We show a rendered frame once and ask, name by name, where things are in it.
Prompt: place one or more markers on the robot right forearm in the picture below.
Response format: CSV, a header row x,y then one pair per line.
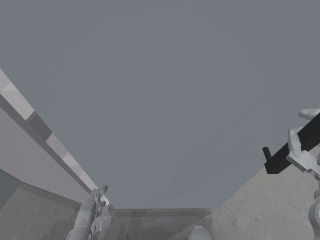
x,y
314,215

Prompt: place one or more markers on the robot left forearm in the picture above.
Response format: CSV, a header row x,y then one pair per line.
x,y
80,233

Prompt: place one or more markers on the right robot hand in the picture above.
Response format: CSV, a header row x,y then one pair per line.
x,y
303,160

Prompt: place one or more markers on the robot right thigh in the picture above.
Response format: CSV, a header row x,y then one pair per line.
x,y
200,234

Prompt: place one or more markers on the left robot hand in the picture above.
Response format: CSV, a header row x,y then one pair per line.
x,y
88,215

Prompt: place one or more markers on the handle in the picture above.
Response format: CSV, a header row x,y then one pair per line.
x,y
309,137

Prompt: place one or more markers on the fridge door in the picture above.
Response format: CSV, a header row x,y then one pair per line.
x,y
167,102

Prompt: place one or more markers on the right robot shin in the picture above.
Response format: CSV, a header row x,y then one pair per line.
x,y
198,227

